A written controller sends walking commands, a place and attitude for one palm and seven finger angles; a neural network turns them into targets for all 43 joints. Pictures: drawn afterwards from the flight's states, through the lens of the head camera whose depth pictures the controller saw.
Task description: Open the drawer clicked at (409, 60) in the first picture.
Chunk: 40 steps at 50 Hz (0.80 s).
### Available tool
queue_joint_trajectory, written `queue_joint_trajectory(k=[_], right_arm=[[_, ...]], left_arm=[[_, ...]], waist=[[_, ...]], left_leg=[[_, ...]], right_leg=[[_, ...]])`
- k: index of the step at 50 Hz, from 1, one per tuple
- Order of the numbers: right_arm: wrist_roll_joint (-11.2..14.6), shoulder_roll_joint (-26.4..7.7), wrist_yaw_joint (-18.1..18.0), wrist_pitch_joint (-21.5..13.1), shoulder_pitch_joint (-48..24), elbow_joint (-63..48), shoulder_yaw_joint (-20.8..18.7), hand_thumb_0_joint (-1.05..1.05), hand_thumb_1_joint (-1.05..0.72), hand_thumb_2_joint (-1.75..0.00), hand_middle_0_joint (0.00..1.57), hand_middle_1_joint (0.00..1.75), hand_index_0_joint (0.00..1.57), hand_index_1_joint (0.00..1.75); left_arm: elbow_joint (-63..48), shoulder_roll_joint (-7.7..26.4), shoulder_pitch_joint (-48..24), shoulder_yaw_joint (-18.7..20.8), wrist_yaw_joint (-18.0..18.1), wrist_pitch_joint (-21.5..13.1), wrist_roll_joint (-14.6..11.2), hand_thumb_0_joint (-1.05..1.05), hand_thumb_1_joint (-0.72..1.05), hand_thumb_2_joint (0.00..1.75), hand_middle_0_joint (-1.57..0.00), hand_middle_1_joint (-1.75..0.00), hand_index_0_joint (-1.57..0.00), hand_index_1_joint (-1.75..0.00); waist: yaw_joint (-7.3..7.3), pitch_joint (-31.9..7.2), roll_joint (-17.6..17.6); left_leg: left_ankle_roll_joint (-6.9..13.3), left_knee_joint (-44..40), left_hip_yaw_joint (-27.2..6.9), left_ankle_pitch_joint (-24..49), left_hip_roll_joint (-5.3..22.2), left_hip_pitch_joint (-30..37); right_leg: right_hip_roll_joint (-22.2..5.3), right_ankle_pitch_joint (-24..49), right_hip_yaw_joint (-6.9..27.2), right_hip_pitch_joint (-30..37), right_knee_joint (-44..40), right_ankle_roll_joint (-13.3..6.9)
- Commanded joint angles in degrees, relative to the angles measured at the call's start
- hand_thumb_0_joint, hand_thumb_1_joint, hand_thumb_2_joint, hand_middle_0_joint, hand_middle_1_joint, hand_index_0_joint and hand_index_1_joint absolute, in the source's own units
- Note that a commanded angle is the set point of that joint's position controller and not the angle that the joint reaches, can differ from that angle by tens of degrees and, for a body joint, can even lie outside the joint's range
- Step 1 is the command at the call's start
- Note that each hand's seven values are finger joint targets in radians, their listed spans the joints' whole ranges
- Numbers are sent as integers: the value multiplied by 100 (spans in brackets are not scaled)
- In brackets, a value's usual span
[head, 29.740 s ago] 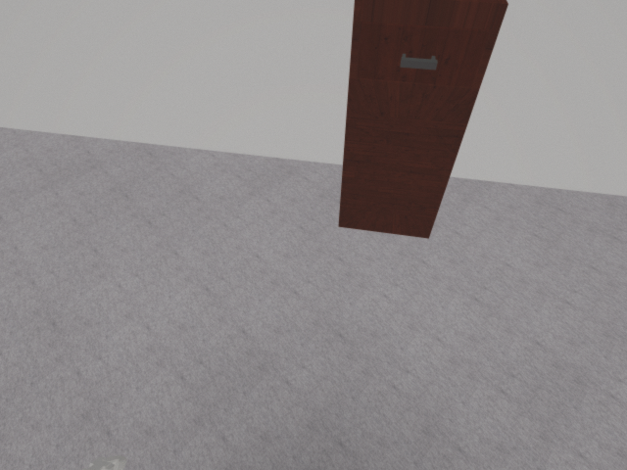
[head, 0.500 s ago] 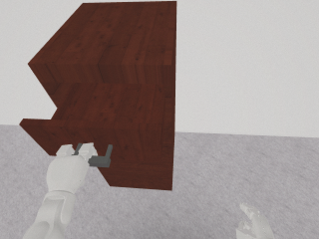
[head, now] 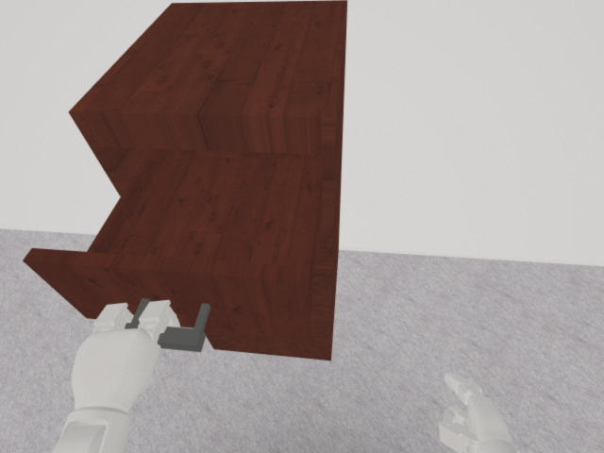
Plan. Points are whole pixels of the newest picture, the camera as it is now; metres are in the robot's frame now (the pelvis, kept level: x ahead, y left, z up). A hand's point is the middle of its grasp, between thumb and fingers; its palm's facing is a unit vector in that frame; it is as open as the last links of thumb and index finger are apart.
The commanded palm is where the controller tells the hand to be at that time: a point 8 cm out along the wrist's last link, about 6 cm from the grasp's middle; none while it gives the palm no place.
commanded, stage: pull the drawer open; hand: left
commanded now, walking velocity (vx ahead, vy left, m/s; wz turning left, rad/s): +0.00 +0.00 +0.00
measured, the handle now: (168, 322) +0.26 +0.21 +0.04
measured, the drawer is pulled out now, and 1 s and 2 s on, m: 0.22 0.30 0.30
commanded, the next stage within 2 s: open the thumb to release the handle in 0.74 s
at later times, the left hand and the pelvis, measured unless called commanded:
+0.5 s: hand (127, 408) +0.16 +0.24 +0.01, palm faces -0.02 -0.10 -0.99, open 5.5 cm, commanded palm +0.12 +0.24 +0.07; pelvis +0.01 +0.00 -0.01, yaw -1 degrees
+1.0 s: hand (97, 432) +0.14 +0.26 +0.02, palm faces -0.01 -0.05 -1.00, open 6.0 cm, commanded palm +0.11 +0.26 +0.07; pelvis +0.00 +0.00 -0.02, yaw +0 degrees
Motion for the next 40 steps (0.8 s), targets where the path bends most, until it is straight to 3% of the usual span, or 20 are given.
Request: queue_joint_trajectory(k=[1, 4, 5, 6, 9, 16, 18, 28, 40], right_arm=[[-5, -608, -61, -282, -684, -968, -170, 0, -90, -90, 20, 30, 20, 30], [8, -592, -42, -293, -681, -1030, -146, 0, -90, -90, 20, 30, 20, 30], [5, -605, -40, -290, -678, -996, -157, 0, -90, -90, 20, 30, 20, 30], [-10, -595, -19, -299, -644, -1043, -165, 0, -90, -90, 20, 30, 20, 30], [-14, -599, 70, -289, -625, -1096, -158, 0, -90, -90, 20, 30, 20, 30], [-62, -628, 171, -279, -481, -1235, -175, 0, -90, -90, 20, 30, 20, 30], [-60, -647, 184, -279, -449, -1266, -173, 0, -90, -90, 20, 30, 20, 30], [-53, -681, 246, -240, -425, -1448, -144, 0, -90, -90, 20, 30, 20, 30], [-73, -673, 264, -162, -380, -1598, -143, 0, -90, -90, 20, 30, 20, 30]], left_arm=[[-1472, 848, -293, 617, 281, -27, -6, 0, 90, 90, -40, -135, -40, -135], [-1477, 926, 280, 761, 278, -27, -62, 0, 90, 90, -40, -135, -40, -135], [-1537, 932, 171, 747, 278, -52, -52, 0, 90, 90, -40, -135, -40, -135], [-1651, 924, 393, 784, 292, -78, -37, 0, 90, 90, -40, -135, -40, -135], [-1895, 807, 738, 645, 302, -107, -62, 0, 90, 90, -40, -135, -40, -135], [-2176, 782, 1212, 631, 411, -154, -55, 0, 90, 90, -40, -135, -40, -135], [-2184, 873, 1441, 758, 439, -168, -91, 0, 90, 90, -40, -135, -40, -135], [-2495, 1000, 2544, 1047, 646, -266, -205, 0, 90, 90, -40, -135, -40, -135], [-2595, 1036, 3097, 1192, 858, -335, -255, 0, 90, 90, -40, -135, -40, -135]], waist=[[51, -944, -109], [148, -962, -250], [96, -927, -244], [157, -1012, -147], [140, -1019, -21], [91, -925, -109], [101, -1018, -295], [200, -1041, -214], [182, -829, -261]], left_leg=[[67, -470, -172, 1417, -200, 842], [68, -468, -169, 1408, -200, 764], [69, -445, -175, 1435, -207, 760], [61, -430, -165, 1562, -192, 792], [43, -360, -195, 1785, -161, 845], [49, -160, -242, 1754, -141, 768], [33, -107, -264, 1818, -126, 735], [31, 129, -253, 1958, -134, 532], [59, 297, -258, 1387, -166, 341]], right_leg=[[102, 1600, 112, 242, -754, -95], [97, 1615, 113, 363, -744, -98], [108, 1725, 153, 322, -733, -105], [109, 1759, 130, 331, -676, -110], [119, 1791, 139, 201, -589, -124], [127, 1624, 162, -143, -458, -129], [134, 1708, 207, -138, -424, -131], [125, 1962, 379, -263, -263, -132], [110, 1475, 451, -609, -264, -132]])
